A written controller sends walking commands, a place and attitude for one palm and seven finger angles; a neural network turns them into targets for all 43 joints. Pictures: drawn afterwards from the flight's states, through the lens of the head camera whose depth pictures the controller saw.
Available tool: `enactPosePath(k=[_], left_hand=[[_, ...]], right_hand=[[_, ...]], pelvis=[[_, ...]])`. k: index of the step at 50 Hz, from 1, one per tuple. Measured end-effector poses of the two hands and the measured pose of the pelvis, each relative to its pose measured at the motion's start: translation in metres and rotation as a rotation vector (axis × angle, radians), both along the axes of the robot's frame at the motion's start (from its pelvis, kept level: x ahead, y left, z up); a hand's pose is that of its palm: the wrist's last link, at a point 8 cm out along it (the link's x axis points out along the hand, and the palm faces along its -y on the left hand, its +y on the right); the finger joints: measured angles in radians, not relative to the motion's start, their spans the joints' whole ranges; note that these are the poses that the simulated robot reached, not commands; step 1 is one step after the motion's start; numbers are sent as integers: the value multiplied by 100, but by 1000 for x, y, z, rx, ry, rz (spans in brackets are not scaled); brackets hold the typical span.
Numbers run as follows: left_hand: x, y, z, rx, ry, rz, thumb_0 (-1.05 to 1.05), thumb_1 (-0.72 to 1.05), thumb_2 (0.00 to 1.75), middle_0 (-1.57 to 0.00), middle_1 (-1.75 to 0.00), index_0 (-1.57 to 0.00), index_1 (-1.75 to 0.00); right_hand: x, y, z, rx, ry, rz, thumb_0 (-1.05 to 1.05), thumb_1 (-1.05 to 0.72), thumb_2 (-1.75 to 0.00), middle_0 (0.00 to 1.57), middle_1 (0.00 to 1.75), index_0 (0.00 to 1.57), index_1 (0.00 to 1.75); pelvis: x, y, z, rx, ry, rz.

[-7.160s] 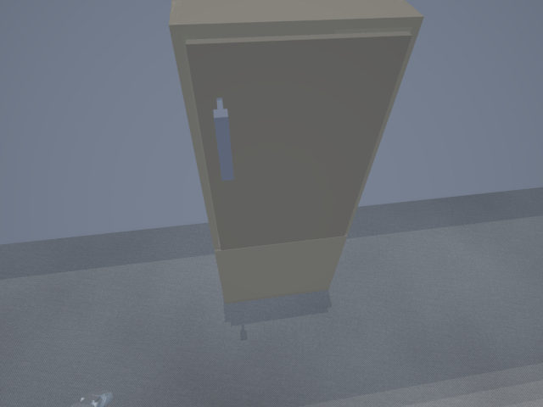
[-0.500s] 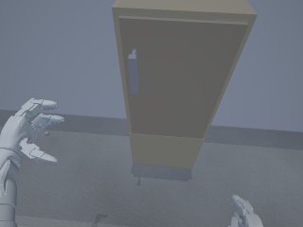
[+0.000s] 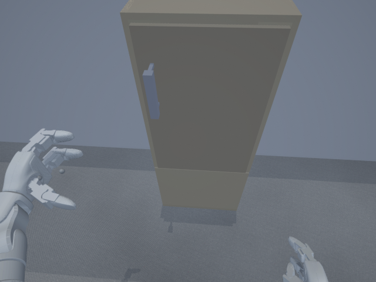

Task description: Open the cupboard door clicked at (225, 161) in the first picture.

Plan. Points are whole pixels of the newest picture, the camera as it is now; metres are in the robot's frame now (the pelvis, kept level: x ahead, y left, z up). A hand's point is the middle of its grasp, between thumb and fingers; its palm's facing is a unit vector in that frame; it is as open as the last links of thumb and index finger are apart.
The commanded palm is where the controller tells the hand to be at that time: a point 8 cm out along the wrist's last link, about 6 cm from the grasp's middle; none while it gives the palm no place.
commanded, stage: move the hooked fingers beside the handle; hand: left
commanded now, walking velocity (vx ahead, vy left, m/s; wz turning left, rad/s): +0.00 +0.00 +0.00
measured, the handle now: (153, 91) +0.58 +0.15 +0.09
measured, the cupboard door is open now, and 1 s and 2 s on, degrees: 0 0 0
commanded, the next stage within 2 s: none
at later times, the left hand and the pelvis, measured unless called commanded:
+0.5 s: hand (80, 144) +0.37 +0.27 +0.10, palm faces +0.00 -1.00 +0.00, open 14.0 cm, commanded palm +0.34 +0.32 +0.10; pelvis +0.00 +0.00 -0.01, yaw -1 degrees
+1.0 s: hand (100, 122) +0.44 +0.25 +0.10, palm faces -0.02 -1.00 +0.00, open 14.0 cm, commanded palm +0.42 +0.29 +0.10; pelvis +0.00 +0.04 -0.01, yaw -1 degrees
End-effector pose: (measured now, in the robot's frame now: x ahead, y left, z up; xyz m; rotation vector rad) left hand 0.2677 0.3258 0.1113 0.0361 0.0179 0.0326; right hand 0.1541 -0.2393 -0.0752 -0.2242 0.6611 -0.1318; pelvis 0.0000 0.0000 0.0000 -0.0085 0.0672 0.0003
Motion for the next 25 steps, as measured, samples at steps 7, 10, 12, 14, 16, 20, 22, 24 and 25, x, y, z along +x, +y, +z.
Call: enactPosePath(k=[7,10,12,14,16,20,22,24,25], left_hand=[[11,-5,-4,-2,-8,19,-1,-51,30,-31,-120,-30,-120],[23,-4,-3,-6,-17,21,-1,-51,30,-31,-120,-30,-120],[32,-3,-1,-9,-18,15,-1,-51,30,-31,-120,-30,-120],[41,-2,0,-13,-16,5,-1,-51,30,-31,-120,-30,-120],[49,-2,0,-16,-12,-7,-1,-51,30,-30,-120,-30,-120],[62,-2,-2,-25,-1,-25,-1,-50,30,-30,-120,-30,-120],[68,-2,-5,-31,7,-27,-1,-50,30,-30,-120,-30,-120],[74,-2,-8,-35,8,-28,-1,-50,30,-30,-120,-30,-120],[77,-3,-9,-34,6,-29,-1,-50,30,-30,-120,-30,-120]], right_hand=[[-4,-11,-3,-16,25,-9,1,-90,-89,20,30,20,30],[-10,-16,-6,-25,48,-23,1,-90,-89,20,30,20,30],[-16,-19,-8,-30,66,-37,1,-90,-89,20,30,20,30],[-23,-22,-10,-34,85,-53,1,-90,-89,20,30,20,30],[-30,-24,-12,-36,104,-70,1,-90,-89,20,30,20,30],[-45,-25,-15,-39,144,-97,1,-90,-89,20,30,20,30],[-53,-25,-17,-42,168,-107,1,-90,-89,20,30,20,30],[-60,-23,-19,-45,193,-114,1,-90,-89,20,30,20,30],[-63,-22,-19,-47,204,-118,1,-90,-89,20,30,20,30]], pelvis=[[-3,-7,-2,2,5,4],[-4,-9,-3,1,11,2],[-5,-9,-4,1,17,0],[-5,-8,-4,0,23,-5],[-5,-7,-4,0,30,-10],[-4,-2,-5,0,43,-18],[-4,0,-5,-1,51,-19],[-4,3,-6,-2,56,-20],[-4,5,-6,-3,59,-21]])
